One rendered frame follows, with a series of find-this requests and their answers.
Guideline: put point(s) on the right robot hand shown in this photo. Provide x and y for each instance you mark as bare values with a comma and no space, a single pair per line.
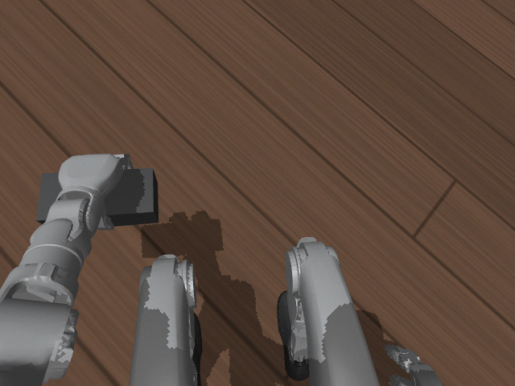
420,374

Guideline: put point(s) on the left robot arm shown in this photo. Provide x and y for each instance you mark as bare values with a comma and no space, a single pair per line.
37,322

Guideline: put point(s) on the carton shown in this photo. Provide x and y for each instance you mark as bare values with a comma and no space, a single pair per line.
133,201

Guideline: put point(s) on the right robot foot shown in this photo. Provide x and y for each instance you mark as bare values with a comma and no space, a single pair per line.
295,370

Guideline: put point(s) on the left robot hand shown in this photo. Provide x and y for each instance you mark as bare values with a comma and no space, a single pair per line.
100,172

